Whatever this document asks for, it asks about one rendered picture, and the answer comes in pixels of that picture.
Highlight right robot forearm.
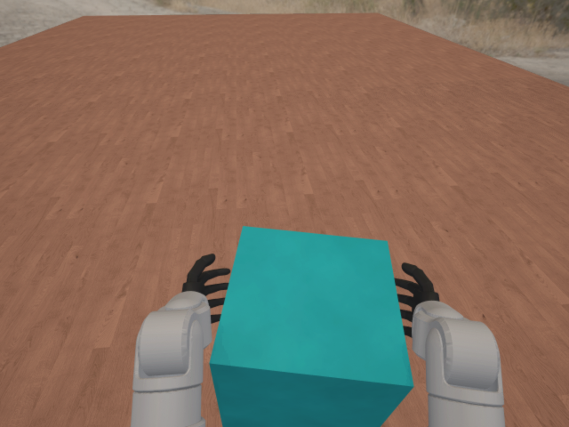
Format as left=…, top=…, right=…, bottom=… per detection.
left=412, top=301, right=505, bottom=427

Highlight right robot hand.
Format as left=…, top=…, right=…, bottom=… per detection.
left=395, top=262, right=439, bottom=337

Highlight left robot hand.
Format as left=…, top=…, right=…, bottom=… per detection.
left=182, top=254, right=230, bottom=324

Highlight carton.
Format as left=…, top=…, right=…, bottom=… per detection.
left=209, top=226, right=414, bottom=427

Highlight left robot forearm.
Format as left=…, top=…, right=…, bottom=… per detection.
left=130, top=291, right=212, bottom=427

